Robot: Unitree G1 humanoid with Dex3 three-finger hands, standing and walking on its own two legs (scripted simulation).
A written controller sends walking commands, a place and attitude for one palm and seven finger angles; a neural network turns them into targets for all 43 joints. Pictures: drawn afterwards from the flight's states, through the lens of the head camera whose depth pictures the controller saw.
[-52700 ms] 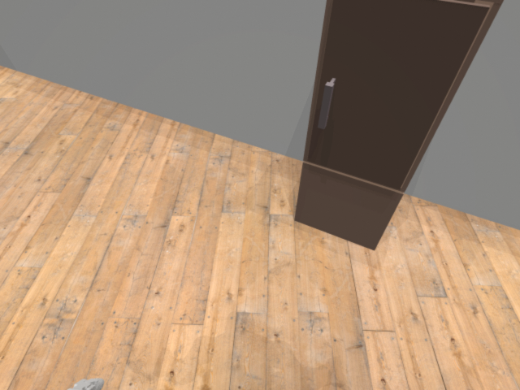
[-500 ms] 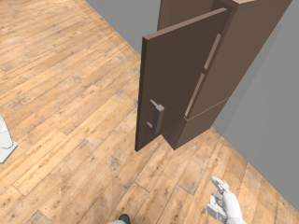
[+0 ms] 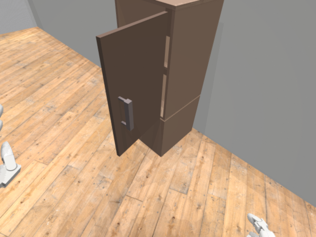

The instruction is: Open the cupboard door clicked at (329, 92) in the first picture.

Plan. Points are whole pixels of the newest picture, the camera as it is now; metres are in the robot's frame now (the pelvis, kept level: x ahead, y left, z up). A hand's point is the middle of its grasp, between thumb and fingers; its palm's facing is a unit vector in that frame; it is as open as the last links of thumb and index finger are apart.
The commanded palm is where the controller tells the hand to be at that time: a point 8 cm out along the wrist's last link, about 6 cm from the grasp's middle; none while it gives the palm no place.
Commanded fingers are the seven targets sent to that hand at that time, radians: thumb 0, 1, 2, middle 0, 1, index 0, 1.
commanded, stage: stop stepping back and stand still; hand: left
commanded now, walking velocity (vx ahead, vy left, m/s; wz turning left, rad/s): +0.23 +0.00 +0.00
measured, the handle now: (125, 113) +0.60 +0.13 -0.06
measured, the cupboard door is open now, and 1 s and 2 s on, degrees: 98 98 98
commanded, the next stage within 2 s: let the arm hang, fingers relaxed in 0.46 s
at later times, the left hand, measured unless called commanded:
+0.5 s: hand out of the picture +0.15 +0.29 +0.18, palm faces +0.50 -0.74 -0.45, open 7.4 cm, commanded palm +0.08 +0.32 +0.19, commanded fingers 0.00 0.90 0.90 -0.20 -0.30 -0.20 -0.30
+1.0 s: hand out of the picture -0.08 +0.22 -0.16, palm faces +0.14 -0.97 -0.21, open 7.0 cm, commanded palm none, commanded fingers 0.00 0.90 0.90 -0.20 -0.30 -0.20 -0.30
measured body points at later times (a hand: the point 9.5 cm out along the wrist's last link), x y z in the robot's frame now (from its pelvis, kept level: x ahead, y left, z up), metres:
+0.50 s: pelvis -0.04 +0.02 +0.00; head -0.04 +0.02 +0.45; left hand +0.12 +0.33 +0.21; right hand +0.13 -0.19 -0.08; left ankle -0.02 +0.15 -0.73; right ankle -0.03 -0.08 -0.72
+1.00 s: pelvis -0.05 +0.02 +0.01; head -0.03 +0.04 +0.46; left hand -0.09 +0.27 -0.15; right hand -0.03 -0.21 -0.14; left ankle -0.04 +0.14 -0.73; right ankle -0.02 -0.07 -0.73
